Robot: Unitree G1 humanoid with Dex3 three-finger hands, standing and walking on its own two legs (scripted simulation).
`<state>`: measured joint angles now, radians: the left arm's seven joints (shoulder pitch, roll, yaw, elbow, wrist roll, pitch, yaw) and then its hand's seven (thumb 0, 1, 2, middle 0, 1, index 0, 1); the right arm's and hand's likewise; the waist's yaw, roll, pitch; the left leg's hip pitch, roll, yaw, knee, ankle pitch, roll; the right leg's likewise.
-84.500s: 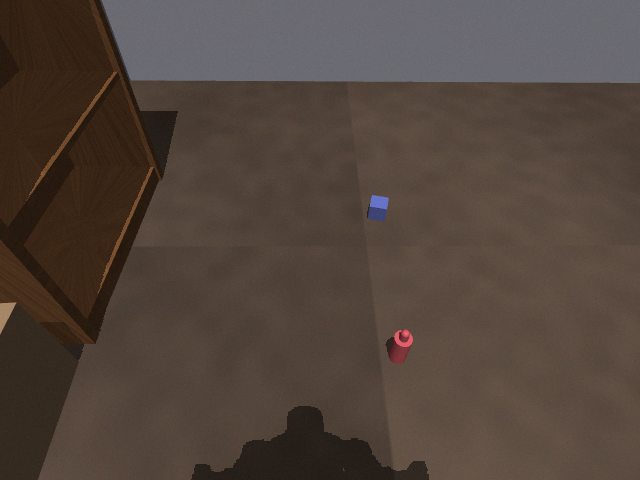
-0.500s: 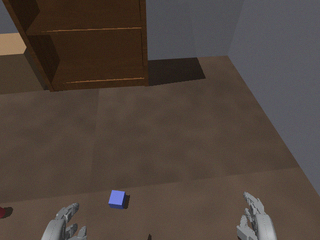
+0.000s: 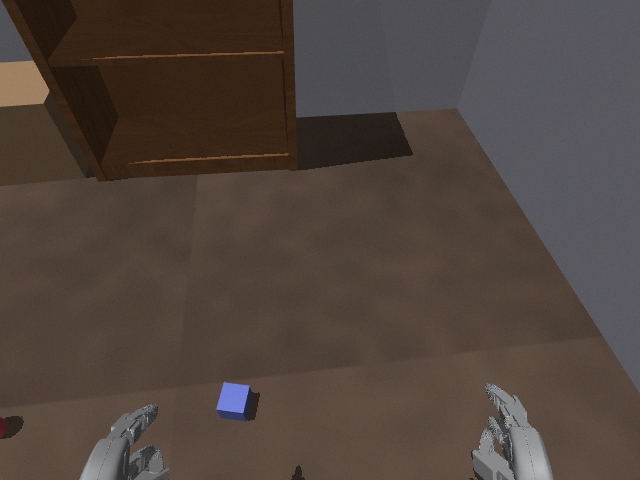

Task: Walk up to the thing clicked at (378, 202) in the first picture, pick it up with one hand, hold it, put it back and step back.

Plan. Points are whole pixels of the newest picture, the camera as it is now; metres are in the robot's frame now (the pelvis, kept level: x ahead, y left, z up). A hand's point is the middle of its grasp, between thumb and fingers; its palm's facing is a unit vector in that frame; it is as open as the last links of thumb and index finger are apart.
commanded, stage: home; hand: left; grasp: from above
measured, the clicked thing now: (235, 401) +0.45 +0.21 -0.68
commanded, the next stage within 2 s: stand in 0.58 s
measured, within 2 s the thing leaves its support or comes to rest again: neither
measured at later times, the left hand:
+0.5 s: hand out of the picture +0.16 +0.18 -0.05, palm faces +0.05 -0.98 -0.21, open 7.4 cm
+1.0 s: hand out of the picture +0.08 +0.24 -0.11, palm faces +0.04 -0.94 -0.35, open 7.4 cm
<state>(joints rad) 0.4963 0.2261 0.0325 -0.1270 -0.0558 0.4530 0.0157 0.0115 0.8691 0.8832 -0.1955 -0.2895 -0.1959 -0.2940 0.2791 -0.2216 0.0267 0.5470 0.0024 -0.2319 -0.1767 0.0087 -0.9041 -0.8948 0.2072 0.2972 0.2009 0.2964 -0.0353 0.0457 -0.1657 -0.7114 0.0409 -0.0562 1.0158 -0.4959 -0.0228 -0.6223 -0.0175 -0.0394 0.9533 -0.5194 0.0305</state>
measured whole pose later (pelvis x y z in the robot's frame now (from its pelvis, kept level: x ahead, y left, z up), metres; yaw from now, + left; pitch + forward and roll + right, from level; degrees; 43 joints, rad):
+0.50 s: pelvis -0.01 +0.00 +0.00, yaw +0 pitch +11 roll -2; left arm 0.50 0.23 0.03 -0.13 -0.06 0.46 0.02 0.01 0.90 0.90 -0.20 -0.30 -0.20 -0.30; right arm 0.29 -0.22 0.02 0.53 0.00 -0.21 -0.17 0.01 -0.90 -0.89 0.21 0.30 0.20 0.30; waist -0.04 0.05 -0.17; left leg -0.72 0.04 -0.06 1.02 -0.49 -0.03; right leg -0.63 -0.02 -0.04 0.96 -0.52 0.03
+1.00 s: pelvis -0.02 +0.00 +0.03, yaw +0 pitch +0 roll +0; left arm 0.24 0.29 0.05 0.73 0.05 0.06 0.03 0.01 0.90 0.90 -0.20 -0.30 -0.20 -0.30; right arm 0.19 -0.29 -0.05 0.89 -0.06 -0.03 0.00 0.01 -0.91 -0.89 0.21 0.30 0.20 0.30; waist 0.03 0.00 0.03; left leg -0.41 0.00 -0.02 0.76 -0.36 -0.01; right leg -0.36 -0.06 -0.01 0.76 -0.41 0.04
